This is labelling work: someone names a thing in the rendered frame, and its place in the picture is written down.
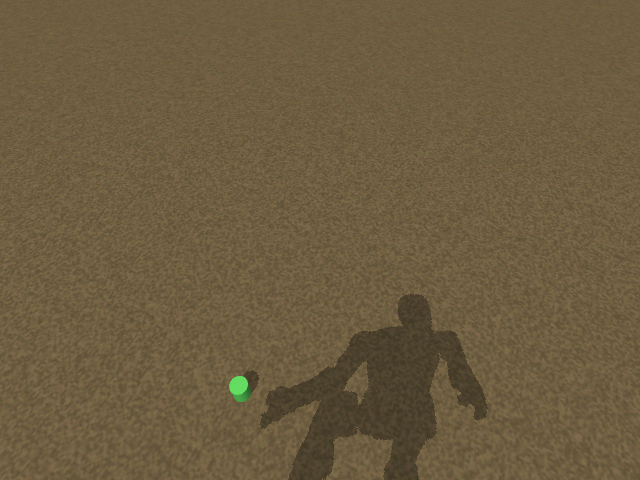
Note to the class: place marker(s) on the tin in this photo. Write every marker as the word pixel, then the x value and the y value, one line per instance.
pixel 240 388

